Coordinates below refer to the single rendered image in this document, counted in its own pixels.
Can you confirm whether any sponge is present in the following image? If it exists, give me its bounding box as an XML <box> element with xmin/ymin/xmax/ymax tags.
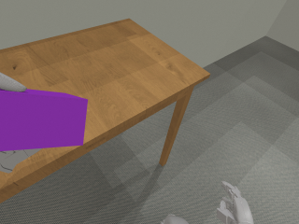
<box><xmin>0</xmin><ymin>89</ymin><xmax>88</xmax><ymax>151</ymax></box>

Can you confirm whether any table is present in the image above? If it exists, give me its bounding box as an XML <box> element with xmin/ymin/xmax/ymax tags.
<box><xmin>0</xmin><ymin>19</ymin><xmax>210</xmax><ymax>203</ymax></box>

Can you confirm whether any robot right hand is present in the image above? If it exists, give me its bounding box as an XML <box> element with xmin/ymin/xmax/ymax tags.
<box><xmin>217</xmin><ymin>181</ymin><xmax>254</xmax><ymax>224</ymax></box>

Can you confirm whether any robot left hand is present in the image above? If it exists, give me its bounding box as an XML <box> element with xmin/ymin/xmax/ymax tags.
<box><xmin>0</xmin><ymin>72</ymin><xmax>42</xmax><ymax>174</ymax></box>

